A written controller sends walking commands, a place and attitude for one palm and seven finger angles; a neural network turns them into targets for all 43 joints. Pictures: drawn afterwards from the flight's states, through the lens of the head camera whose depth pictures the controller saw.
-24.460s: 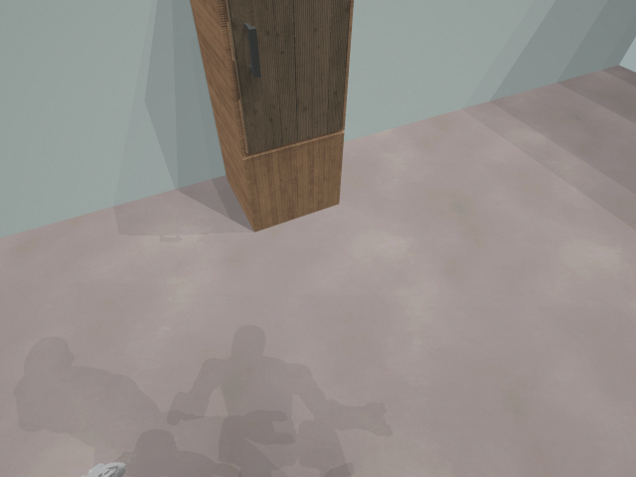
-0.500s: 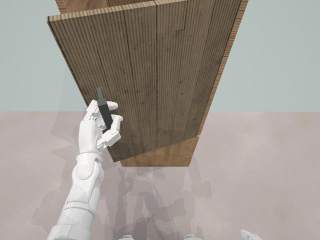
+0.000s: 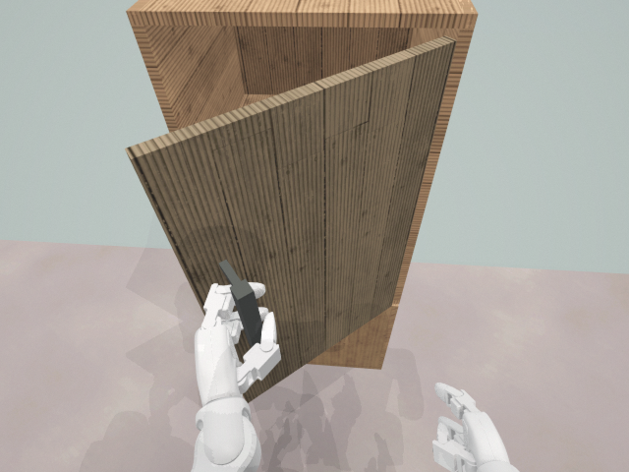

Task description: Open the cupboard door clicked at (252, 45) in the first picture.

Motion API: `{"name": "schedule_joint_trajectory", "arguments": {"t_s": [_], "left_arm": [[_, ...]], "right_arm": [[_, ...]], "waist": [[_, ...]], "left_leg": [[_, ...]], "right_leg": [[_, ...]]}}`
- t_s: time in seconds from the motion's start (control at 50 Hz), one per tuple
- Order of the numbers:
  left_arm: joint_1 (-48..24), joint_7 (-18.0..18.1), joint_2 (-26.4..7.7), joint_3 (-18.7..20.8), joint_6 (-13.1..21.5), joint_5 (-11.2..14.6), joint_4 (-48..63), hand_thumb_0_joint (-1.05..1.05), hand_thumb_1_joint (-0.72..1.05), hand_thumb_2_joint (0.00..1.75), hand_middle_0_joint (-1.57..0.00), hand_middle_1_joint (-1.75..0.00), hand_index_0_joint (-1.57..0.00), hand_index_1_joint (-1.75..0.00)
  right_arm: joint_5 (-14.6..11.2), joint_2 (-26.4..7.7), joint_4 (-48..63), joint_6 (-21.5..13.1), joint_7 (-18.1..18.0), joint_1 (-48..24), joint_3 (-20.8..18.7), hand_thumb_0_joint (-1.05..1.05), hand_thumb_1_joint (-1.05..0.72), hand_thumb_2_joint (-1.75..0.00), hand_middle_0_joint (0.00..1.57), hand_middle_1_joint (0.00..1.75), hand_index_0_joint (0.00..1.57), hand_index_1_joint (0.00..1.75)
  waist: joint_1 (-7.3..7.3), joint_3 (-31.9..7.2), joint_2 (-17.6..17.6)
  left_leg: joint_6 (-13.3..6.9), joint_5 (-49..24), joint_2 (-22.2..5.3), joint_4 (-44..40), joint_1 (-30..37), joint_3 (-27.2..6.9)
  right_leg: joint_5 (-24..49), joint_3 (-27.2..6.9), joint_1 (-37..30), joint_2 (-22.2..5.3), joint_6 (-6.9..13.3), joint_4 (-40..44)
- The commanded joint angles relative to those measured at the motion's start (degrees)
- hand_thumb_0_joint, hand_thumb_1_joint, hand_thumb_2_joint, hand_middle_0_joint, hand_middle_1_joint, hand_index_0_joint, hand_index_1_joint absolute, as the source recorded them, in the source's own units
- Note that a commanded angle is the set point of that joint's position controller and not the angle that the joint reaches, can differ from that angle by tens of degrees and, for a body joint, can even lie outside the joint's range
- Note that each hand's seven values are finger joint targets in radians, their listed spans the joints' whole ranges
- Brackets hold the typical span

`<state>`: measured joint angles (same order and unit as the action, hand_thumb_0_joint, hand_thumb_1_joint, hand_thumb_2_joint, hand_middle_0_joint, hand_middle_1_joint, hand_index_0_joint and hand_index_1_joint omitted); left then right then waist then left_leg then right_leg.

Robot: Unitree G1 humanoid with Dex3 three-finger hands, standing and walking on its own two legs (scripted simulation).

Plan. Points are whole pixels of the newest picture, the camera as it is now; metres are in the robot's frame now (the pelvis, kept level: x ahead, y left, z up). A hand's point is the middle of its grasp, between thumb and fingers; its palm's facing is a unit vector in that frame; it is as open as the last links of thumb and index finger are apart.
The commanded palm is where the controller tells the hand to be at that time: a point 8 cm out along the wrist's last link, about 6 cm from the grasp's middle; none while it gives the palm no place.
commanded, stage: open thumb and fingers to let go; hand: left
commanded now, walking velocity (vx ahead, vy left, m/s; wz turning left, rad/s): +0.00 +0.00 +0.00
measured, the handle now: (243, 308) +0.31 +0.10 +0.06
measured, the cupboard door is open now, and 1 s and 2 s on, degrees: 40 37 40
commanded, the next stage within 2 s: slide the hand sideways off the handle in 0.86 s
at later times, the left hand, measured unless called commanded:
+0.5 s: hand (268, 348) +0.26 +0.06 +0.05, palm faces +0.31 -0.95 +0.00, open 11.6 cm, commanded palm +0.22 +0.11 +0.05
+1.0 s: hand (265, 347) +0.26 +0.07 +0.05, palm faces +0.19 -0.98 -0.01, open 15.4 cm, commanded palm +0.22 +0.11 +0.05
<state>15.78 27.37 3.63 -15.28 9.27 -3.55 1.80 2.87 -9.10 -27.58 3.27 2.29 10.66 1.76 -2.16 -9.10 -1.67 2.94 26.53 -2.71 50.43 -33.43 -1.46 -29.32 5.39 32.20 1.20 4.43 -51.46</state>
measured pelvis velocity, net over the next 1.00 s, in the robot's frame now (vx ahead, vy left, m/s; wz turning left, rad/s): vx -0.05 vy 0.04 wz -0.02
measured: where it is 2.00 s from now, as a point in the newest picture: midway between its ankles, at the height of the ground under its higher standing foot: outside the picture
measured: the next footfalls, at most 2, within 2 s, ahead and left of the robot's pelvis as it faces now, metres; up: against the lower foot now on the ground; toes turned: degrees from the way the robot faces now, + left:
none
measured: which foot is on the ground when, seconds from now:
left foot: down 0.00-1.00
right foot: down 0.00-1.00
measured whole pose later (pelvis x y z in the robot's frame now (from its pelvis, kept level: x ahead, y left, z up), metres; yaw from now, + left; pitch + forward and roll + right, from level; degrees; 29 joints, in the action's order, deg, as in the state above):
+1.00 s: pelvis -0.05 +0.04 -0.01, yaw -1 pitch +10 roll +0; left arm -0.9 31.5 5.5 -16.2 13.7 -5.3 -13.6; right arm 3.2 -9.5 -32.3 0.3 1.3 10.9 0.7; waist -1.0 -7.4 -1.7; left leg 0.9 25.6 -0.9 56.4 -40.5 -1.1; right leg -26.7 3.5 39.1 0.0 2.0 -56.1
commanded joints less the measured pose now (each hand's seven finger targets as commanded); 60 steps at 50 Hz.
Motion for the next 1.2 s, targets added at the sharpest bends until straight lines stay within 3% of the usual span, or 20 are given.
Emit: {"name": "schedule_joint_trajectory", "arguments": {"t_s": [0.0,0.02,0.04,0.08,0.14,0.2,0.34,0.42,0.48,0.52,0.62,0.82,0.94,0.96,0.98,1.0,1.04,1.08,1.12,1.18], "left_arm": [[-5.59,2.53,7.18,0.06,4.59,-2.06,10.43,0.0,0.9,0.9,-0.4,-1.35,-0.4,-1.35],[-11.88,3.15,5.15,1.51,5.25,-2.38,9.67,0.0,0.9,0.9,-0.4,-1.35,-0.4,-1.35],[-11.59,3.24,5.4,1.86,5.68,-2.45,8.39,0.0,0.83,0.87,-0.4,-1.34,-0.4,-1.34],[-10.95,2.86,5.46,2.16,6.46,-1.85,6.33,0.0,0.69,0.81,-0.38,-1.33,-0.38,-1.33],[-12.22,2.2,4.44,2.74,7.44,-1.28,7.17,0.0,0.48,0.72,-0.37,-1.3,-0.37,-1.3],[-15.85,1.73,3.78,2.9,8.61,-0.96,6.53,0.0,0.27,0.63,-0.35,-1.28,-0.35,-1.28],[-17.76,1.63,2.98,3.76,11.06,-1.05,4.47,0.0,-0.22,0.42,-0.32,-1.23,-0.32,-1.23],[-21.4,2.26,2.42,4.76,11.26,-0.74,2.37,0.0,-0.5,0.3,-0.3,-1.2,-0.3,-1.2],[-23.16,3.02,4.11,3.36,11.33,-1.14,1.51,0.0,-0.5,0.3,-0.29,-1.15,-0.29,-1.15],[-22.7,3.31,4.37,3.11,10.81,-1.74,-0.32,0.0,-0.5,0.3,-0.27,-1.05,-0.27,-1.05],[-27.98,4.4,5.73,2.11,9.69,-2.12,-2.49,0.0,-0.5,0.3,-0.23,-0.8,-0.23,-0.8],[-29.27,6.65,7.38,2.19,8.5,-2.05,-3.51,0.0,-0.5,0.3,-0.15,-0.3,-0.15,-0.3],[-29.29,7.6,9.67,1.13,6.79,-2.03,-3.29,0.0,-0.5,0.3,-0.15,-0.3,-0.15,-0.3],[-28.41,-5.09,3.31,-12.34,9.28,-9.18,-1.79,0.0,-0.5,0.3,-0.15,-0.3,-0.15,-0.3],[-31.33,-11.92,0.02,-8.37,12.05,-6.71,1.4,0.0,-0.5,0.3,-0.15,-0.3,-0.15,-0.3],[-31.42,-17.22,-1.78,-8.26,13.69,-5.37,3.35,0.0,-0.5,0.3,-0.15,-0.3,-0.15,-0.3],[-28.88,-24.45,-0.91,-8.07,14.45,-0.18,5.19,0.0,-0.5,0.3,-0.15,-0.3,-0.15,-0.3],[-24.78,-26.12,1.78,-6.6,12.78,5.58,4.79,0.0,-0.5,0.3,-0.15,-0.3,-0.15,-0.3],[-23.72,-24.32,3.31,-5.75,11.35,7.79,6.18,0.0,-0.5,0.3,-0.15,-0.3,-0.15,-0.3],[-20.76,-20.39,2.1,-4.61,10.51,5.28,7.55,0.0,-0.5,0.3,-0.15,-0.3,-0.15,-0.3]], "right_arm": [[0.53,-5.39,6.98,-3.57,-0.75,-3.04,-2.51,0.0,-0.9,-0.9,0.2,0.3,0.2,0.3],[0.62,-5.69,6.01,-3.63,-1.15,-2.59,-2.67,0.0,-0.9,-0.9,0.2,0.3,0.2,0.3],[0.84,-5.75,5.86,-3.86,-1.35,-2.97,-3.03,0.0,-0.9,-0.9,0.2,0.3,0.2,0.3],[0.68,-5.71,5.56,-4.26,-1.65,-2.62,-3.08,0.0,-0.9,-0.9,0.2,0.3,0.2,0.3],[0.46,-5.97,5.29,-4.48,-2.01,-2.3,-3.72,0.0,-0.9,-0.9,0.2,0.3,0.2,0.3],[0.35,-6.12,4.28,-4.99,-2.27,-2.23,-3.71,0.0,-0.9,-0.9,0.2,0.3,0.2,0.3],[0.41,-6.27,3.8,-5.94,-2.32,-2.63,-4.06,0.0,-0.9,-0.9,0.2,0.3,0.2,0.3],[0.33,-6.26,3.34,-6.26,-2.55,-3.18,-3.96,0.0,-0.9,-0.9,0.2,0.3,0.2,0.3],[0.37,-6.17,3.44,-6.46,-2.4,-3.29,-3.89,0.0,-0.9,-0.9,0.2,0.3,0.2,0.3],[0.38,-6.38,3.6,-6.52,-2.31,-3.15,-3.94,0.0,-0.9,-0.9,0.2,0.3,0.2,0.3],[0.24,-6.51,3.66,-6.25,-2.28,-3.57,-3.82,0.0,-0.9,-0.9,0.2,0.3,0.2,0.3],[0.5,-6.26,4.04,-5.91,-1.82,-4.21,-3.47,0.0,-0.9,-0.9,0.2,0.3,0.2,0.3],[0.4,-6.02,4.08,-5.45,-1.3,-5.34,-3.28,0.0,-0.9,-0.9,0.2,0.3,0.2,0.3],[-0.25,-8.66,2.65,-4.86,-0.69,-0.63,-3.5,0.0,-0.9,-0.9,0.2,0.3,0.2,0.3],[-0.82,-8.17,4.55,-4.87,-0.88,-0.33,-4.08,0.0,-0.9,-0.9,0.2,0.3,0.2,0.3],[-1.13,-8.4,5.37,-5.13,-1.18,-0.55,-4.1,0.0,-0.9,-0.9,0.2,0.3,0.2,0.3],[-2.45,-8.07,7.41,-5.83,-1.49,-0.49,-3.78,0.0,-0.9,-0.9,0.2,0.3,0.2,0.3],[-3.5,-7.93,8.96,-6.62,-1.88,-1.18,-3.06,0.0,-0.9,-0.9,0.2,0.3,0.2,0.3],[-3.84,-8.13,9.91,-7.54,-1.98,-1.76,-2.81,0.0,-0.9,-0.9,0.2,0.3,0.2,0.3],[-3.36,-8.37,10.35,-7.95,-1.53,-0.94,-3.1,0.0,-0.9,-0.9,0.2,0.3,0.2,0.3]], "waist": [[0.28,-9.09,6.32],[-0.56,-7.85,6.87],[0.31,-9.19,6.48],[0.52,-10.22,9.03],[1.08,-13.19,9.19],[0.38,-11.62,9.81],[1.06,-12.0,9.09],[0.68,-10.01,10.06],[0.43,-10.21,7.79],[0.55,-9.58,9.05],[0.24,-8.98,7.88],[1.43,-10.65,5.58],[1.77,-10.54,4.15],[-3.98,-7.53,6.72],[-2.47,-10.46,5.13],[-1.98,-13.34,3.22],[-1.59,-13.8,1.04],[-1.05,-9.93,2.46],[-0.57,-8.32,4.94],[-0.35,-7.31,5.06]], "left_leg": [[-2.56,-16.61,4.39,0.08,0.6,1.26],[-2.68,-15.74,4.24,0.48,-0.32,0.91],[-2.65,-15.2,4.43,0.77,-0.61,1.0],[-2.67,-14.24,4.58,0.77,-1.78,0.77],[-2.7,-14.84,4.64,0.74,-2.01,1.07],[-2.86,-12.75,4.56,0.99,-3.37,0.67],[-3.08,-10.78,4.41,0.86,-4.39,0.39],[-3.26,-8.85,4.38,0.93,-4.67,0.42],[-3.39,-8.51,4.32,0.66,-3.34,0.82],[-3.51,-8.37,4.23,0.45,-3.35,0.7],[-3.81,-7.32,4.24,-0.33,-1.78,1.01],[-3.45,-10.05,3.89,-1.16,-0.58,0.84],[-3.1,-11.31,3.46,-1.65,0.38,0.52],[-4.36,-12.26,3.36,-0.7,2.27,0.67],[-4.66,-12.84,3.48,-0.08,2.0,0.51],[-4.79,-12.74,3.65,0.29,3.1,0.64],[-4.64,-12.22,3.49,-0.43,4.73,0.19],[-4.3,-8.79,3.37,-2.14,3.91,-0.46],[-4.19,-7.23,3.32,-3.32,3.27,-1.28],[-3.94,-7.01,3.01,-3.31,2.78,-1.58]], "right_leg": [[43.18,-6.2,-8.48,-4.11,-5.79,7.08],[40.77,-6.63,-6.86,-4.17,-5.7,7.12],[39.5,-7.29,-7.0,-4.43,-5.77,7.15],[38.49,-8.42,-8.12,-4.99,-6.05,7.86],[40.74,-9.58,-10.73,-5.5,-6.21,7.75],[37.05,-11.1,-9.56,-6.1,-6.67,8.85],[28.28,-11.67,-8.1,-5.91,-6.05,9.33],[21.82,-11.96,-5.93,-5.7,-5.92,10.82],[18.53,-10.27,-3.76,-4.95,-5.27,10.27],[16.85,-9.41,-2.94,-4.47,-4.91,10.3],[11.12,-7.03,-0.35,-3.19,-3.95,10.18],[13.13,-3.16,-0.09,-1.33,-2.61,6.81],[13.38,-1.65,0.74,-0.6,-2.09,5.29],[17.97,-3.64,4.47,-1.15,-2.41,4.73],[19.87,-3.73,2.85,-1.54,-2.15,4.14],[20.48,-4.4,1.58,-1.62,-2.13,3.68],[18.76,-3.94,1.6,-1.32,-1.95,3.69],[14.03,-2.64,2.13,-0.68,-2.23,5.13],[11.1,-1.7,2.29,-0.45,-2.38,5.46],[10.25,-1.15,4.19,-0.5,-2.49,4.27]]}}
